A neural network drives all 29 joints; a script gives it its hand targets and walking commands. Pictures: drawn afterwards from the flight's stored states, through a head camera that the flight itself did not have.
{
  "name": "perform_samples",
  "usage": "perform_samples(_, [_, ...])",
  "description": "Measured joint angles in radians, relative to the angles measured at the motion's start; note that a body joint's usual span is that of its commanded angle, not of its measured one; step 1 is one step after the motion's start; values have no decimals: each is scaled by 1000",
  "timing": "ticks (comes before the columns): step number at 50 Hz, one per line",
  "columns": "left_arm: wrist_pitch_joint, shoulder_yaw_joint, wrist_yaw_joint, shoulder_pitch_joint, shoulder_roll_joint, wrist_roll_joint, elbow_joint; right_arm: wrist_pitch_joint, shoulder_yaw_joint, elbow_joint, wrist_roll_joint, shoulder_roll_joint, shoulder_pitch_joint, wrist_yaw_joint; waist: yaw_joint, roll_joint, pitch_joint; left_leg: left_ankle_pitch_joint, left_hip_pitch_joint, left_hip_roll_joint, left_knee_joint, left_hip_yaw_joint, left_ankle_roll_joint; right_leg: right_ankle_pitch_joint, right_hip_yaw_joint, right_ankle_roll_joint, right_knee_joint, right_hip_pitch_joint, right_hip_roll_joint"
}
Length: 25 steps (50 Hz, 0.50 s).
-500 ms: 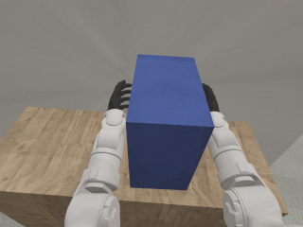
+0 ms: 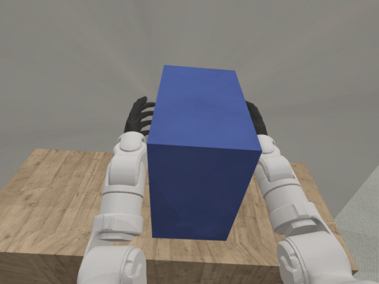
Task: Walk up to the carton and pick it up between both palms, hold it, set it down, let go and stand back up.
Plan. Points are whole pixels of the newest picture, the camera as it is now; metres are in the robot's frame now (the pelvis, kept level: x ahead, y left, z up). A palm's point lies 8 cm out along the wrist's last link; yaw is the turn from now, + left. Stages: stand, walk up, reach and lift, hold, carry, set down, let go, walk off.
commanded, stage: reach and lift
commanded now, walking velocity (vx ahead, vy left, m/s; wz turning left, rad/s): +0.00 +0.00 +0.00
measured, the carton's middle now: (194, 151) +0.38 +0.01 +0.12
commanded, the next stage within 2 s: hold in 0.98 s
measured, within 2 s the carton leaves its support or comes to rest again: neither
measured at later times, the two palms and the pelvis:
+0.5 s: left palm (130, 118) +0.39 +0.14 +0.21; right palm (252, 121) +0.40 -0.12 +0.20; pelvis +0.00 +0.00 +0.00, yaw +0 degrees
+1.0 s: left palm (125, 116) +0.36 +0.15 +0.23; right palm (256, 116) +0.38 -0.11 +0.23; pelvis +0.00 +0.00 +0.00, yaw +0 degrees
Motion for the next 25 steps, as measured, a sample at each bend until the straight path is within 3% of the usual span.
perform_samples(7, [34, 26, -4, -66, 3, 4, 0, -17, -19, 30, 0, 1, -41, 2, 0, 0, 13, 14, 0, -2, 0, 0, 3, 13, 0, 1, 0, 0, -1])
perform_samples(14, [51, 103, -37, -161, 3, 60, 55, -26, -93, 142, 0, 10, -160, 27, 0, -2, 22, 17, 0, -2, 0, 0, 10, 17, 0, 1, 0, 0, -1])
perform_samples(25, [51, 110, -44, -166, 3, 68, 57, -17, -101, 139, 0, 12, -174, 23, 0, -9, 34, 1, 0, -2, 0, 0, 5, 6, 0, 3, -11, 5, -1])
